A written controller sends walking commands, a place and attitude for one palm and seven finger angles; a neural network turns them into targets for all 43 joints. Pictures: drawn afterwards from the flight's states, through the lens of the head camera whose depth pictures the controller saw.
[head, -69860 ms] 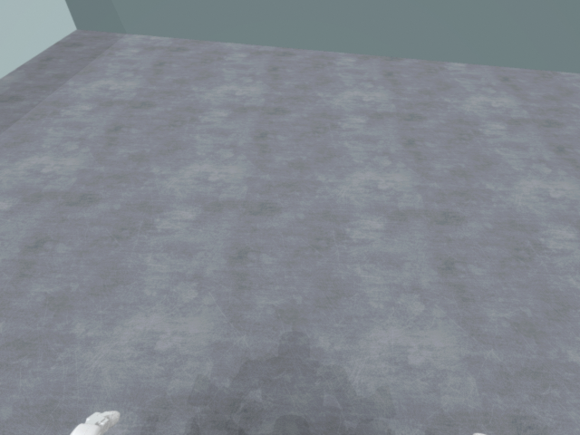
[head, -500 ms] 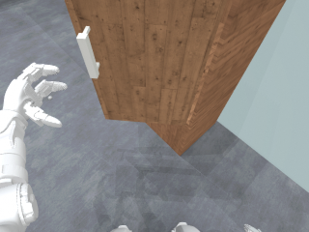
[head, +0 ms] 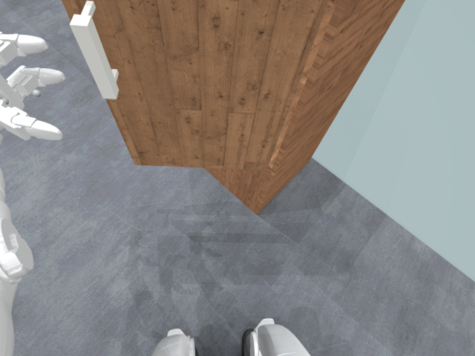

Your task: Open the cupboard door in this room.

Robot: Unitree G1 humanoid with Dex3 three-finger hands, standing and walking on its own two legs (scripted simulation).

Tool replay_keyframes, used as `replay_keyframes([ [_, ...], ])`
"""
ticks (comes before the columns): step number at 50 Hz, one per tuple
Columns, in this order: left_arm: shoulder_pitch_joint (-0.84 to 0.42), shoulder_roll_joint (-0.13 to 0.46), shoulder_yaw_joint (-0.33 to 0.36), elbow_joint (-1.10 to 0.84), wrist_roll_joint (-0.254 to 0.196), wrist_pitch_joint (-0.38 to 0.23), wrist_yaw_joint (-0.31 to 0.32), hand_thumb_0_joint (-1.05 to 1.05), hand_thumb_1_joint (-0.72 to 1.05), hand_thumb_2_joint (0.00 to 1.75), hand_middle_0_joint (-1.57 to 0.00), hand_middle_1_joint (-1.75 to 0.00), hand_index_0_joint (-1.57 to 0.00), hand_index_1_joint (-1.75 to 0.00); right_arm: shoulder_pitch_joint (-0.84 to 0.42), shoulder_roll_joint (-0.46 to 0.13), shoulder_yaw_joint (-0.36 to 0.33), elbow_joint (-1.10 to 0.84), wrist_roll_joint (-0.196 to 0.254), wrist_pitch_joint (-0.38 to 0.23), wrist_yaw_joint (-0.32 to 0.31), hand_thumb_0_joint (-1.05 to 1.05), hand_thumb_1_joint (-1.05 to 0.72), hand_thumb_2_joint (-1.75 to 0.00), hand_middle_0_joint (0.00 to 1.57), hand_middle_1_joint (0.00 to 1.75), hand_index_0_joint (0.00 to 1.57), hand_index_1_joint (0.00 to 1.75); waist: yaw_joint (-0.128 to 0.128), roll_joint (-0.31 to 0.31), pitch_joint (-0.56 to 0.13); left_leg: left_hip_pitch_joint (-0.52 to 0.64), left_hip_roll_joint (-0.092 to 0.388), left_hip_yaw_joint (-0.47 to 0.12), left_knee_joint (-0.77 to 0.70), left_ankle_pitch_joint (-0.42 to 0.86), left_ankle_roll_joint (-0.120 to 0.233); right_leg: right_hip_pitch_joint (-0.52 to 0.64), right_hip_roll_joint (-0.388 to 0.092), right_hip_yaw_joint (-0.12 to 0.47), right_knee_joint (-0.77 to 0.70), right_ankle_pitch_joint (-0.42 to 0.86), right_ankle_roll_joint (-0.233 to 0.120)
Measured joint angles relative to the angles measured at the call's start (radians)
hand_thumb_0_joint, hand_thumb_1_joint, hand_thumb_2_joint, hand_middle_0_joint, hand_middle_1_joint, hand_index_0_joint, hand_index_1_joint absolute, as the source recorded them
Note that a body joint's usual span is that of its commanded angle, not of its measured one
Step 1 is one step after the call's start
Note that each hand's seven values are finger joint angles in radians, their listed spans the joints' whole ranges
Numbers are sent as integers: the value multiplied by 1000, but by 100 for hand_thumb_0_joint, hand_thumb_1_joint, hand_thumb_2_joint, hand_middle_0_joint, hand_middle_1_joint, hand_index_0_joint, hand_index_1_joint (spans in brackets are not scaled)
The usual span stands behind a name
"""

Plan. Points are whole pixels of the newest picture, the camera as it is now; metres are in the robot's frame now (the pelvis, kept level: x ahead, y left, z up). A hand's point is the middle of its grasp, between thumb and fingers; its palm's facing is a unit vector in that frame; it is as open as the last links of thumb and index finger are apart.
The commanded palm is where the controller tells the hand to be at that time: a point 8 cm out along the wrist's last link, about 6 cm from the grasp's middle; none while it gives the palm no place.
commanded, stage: move the hooked fingers beside the handle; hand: left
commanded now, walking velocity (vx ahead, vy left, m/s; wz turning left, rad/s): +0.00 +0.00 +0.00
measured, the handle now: (100, 53) +0.60 +0.20 +0.10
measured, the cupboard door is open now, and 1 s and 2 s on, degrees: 43 43 43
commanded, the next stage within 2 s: slide the fingers in behind the handle in 1.58 s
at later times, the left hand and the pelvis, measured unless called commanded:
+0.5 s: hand (46, 57) +0.57 +0.27 +0.12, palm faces -0.09 -1.00 +0.02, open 14.0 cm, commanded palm +0.55 +0.30 +0.10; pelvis +0.01 +0.02 -0.01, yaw -2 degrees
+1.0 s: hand (53, 73) +0.55 +0.26 +0.10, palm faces -0.09 -1.00 +0.01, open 14.0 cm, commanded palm +0.55 +0.29 +0.10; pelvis +0.02 +0.02 -0.01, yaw +0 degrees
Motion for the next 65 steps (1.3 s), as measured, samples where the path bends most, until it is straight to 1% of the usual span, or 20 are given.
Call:
replay_keyframes([
  [4, -39, 45, -3, 24, 21, 12, -3, -2, -50, 30, -30, -120, -30, -120, 25, -4, -1, -3, -4, 18, 2, 0, -90, -89, 21, 30, 21, 30, -15, 7, 0, -32, 2, -1, 14, -5, 4, -27, 2, -1, 4, 2, 3],
  [8, -80, 64, -15, 45, 24, 16, -9, -2, -50, 30, -30, -120, -30, -120, 46, -5, 1, 8, -10, 34, 4, 0, -90, -89, 21, 30, 21, 30, -22, 10, 1, -56, 2, -2, 25, -9, 8, -47, 2, -1, 6, 2, 8],
  [10, -106, 72, -11, 59, 27, 20, -10, -2, -50, 30, -30, -120, -30, -120, 51, -3, 5, 13, -11, 42, 5, 0, -90, -89, 21, 30, 21, 30, -30, 8, 0, -69, 3, -2, 31, -12, 10, -58, 3, -1, 8, 2, 10],
  [13, -144, 88, -8, 79, 42, 29, -3, -2, -50, 30, -30, -120, -30, -120, 59, -1, 8, 13, -16, 48, 6, 0, -90, -89, 21, 30, 21, 30, -47, 9, -2, -91, 5, -5, 42, -17, 13, -74, 5, -4, 9, 2, 13],
  [18, -205, 127, -6, 107, 83, 40, 25, -2, -50, 30, -30, -120, -30, -120, 68, 1, 13, 1, -25, 55, 7, 0, -90, -89, 21, 30, 21, 30, -76, 15, 0, -128, 8, -8, 63, -26, 18, -105, 7, -5, 15, 2, 18],
  [20, -223, 136, -4, 106, 95, 39, 34, -2, -50, 30, -30, -120, -30, -120, 73, 3, 14, -1, -30, 58, 8, 0, -90, -89, 21, 30, 21, 30, -83, 18, 0, -142, 9, -8, 68, -29, 20, -117, 8, -5, 16, 2, 20],
  [23, -240, 148, 9, 110, 98, 40, 36, -2, -50, 30, -30, -120, -30, -120, 81, 8, 17, -3, -35, 66, 13, 0, -90, -89, 21, 30, 21, 30, -91, 22, -2, -155, 11, -4, 74, -34, 23, -130, 10, -1, 16, 1, 23],
  [26, -224, 154, 29, 103, 97, 46, 29, -2, -50, 30, -30, -120, -30, -120, 93, 14, 19, -9, -36, 77, 18, 0, -90, -89, 21, 30, 21, 30, -93, 25, -10, -158, 14, 4, 73, -40, 25, -135, 13, 7, 13, 0, 27],
  [29, -196, 155, 33, 96, 100, 56, 25, -2, -50, 30, -30, -120, -30, -120, 105, 19, 20, -17, -37, 89, 24, 0, -90, -89, 21, 30, 21, 30, -91, 30, -12, -154, 16, 7, 71, -46, 27, -132, 15, 11, 10, -3, 29],
  [32, -156, 146, 46, 70, 97, 57, 23, -2, -50, 30, -30, -120, -30, -120, 110, 25, 19, -21, -38, 99, 30, 0, -90, -89, 21, 30, 21, 30, -83, 30, -15, -148, 17, 9, 69, -51, 28, -126, 17, 13, 6, -6, 30],
  [35, -120, 126, 56, 24, 81, 45, 23, -2, -50, 30, -30, -120, -30, -120, 110, 31, 16, -23, -39, 105, 37, 0, -90, -89, 21, 30, 21, 30, -74, 27, -18, -139, 18, 6, 65, -54, 25, -115, 19, 11, -1, -7, 29],
  [39, -89, 82, 39, -34, 53, 35, 20, -2, -50, 30, -30, -120, -30, -120, 105, 34, 6, -15, -40, 109, 47, 0, -90, -89, 21, 30, 21, 30, -55, 28, -30, -120, 18, -7, 58, -55, 21, -91, 21, 3, -13, -8, 24],
  [42, -98, 64, 3, -16, 40, 52, 22, -2, -50, 30, -30, -120, -30, -120, 92, 31, 3, -13, -37, 111, 50, 0, -90, -89, 21, 30, 21, 30, -47, 26, -38, -106, 14, -16, 55, -57, 21, -70, 19, -4, -20, -15, 26],
  [44, -104, 52, -18, -4, 45, 66, 30, -2, -50, 30, -30, -120, -30, -120, 81, 27, 0, -17, -36, 109, 48, 0, -90, -89, 21, 30, 21, 30, -45, 28, -41, -103, 11, -23, 55, -57, 20, -65, 17, -11, -18, -18, 26],
  [47, -104, 31, -49, 3, 54, 68, 50, -2, -50, 30, -30, -120, -30, -120, 62, 20, -6, -23, -39, 104, 45, 0, -90, -89, 21, 30, 21, 30, -42, 31, -41, -102, 8, -29, 58, -55, 17, -62, 14, -16, -13, -20, 23],
  [52, -120, 9, -38, 12, 57, 37, 76, -2, -50, 30, -30, -120, -30, -120, 25, 16, -3, -27, -38, 95, 40, 0, -90, -89, 21, 30, 21, 30, -45, 27, -26, -106, 8, -29, 67, -52, 14, -71, 14, -15, 5, -23, 20],
  [56, -145, 17, -24, 21, 72, 19, 91, -2, -50, 30, -30, -120, -30, -120, 16, 17, 2, -28, -36, 88, 36, 0, -90, -89, 20, 30, 21, 30, -54, 29, -20, -117, 11, -29, 73, -48, 8, -86, 16, -15, 17, -22, 14],
  [60, -173, 57, -15, 60, 86, 29, 95, -2, -50, 30, -30, -120, -30, -120, 21, 18, 12, -30, -30, 90, 30, 0, -90, -89, 20, 30, 21, 30, -65, 32, -13, -125, 16, -26, 76, -44, 6, -98, 20, -11, 26, -19, 9],
  [65, -184, 112, 0, 96, 97, 42, 78, -2, -50, 30, -30, -120, -30, -120, 43, 16, 22, -30, -24, 90, 22, 0, -90, -89, 20, 30, 21, 30, -74, 36, -3, -136, 22, -22, 77, -39, 2, -115, 25, -7, 32, -14, 4],
])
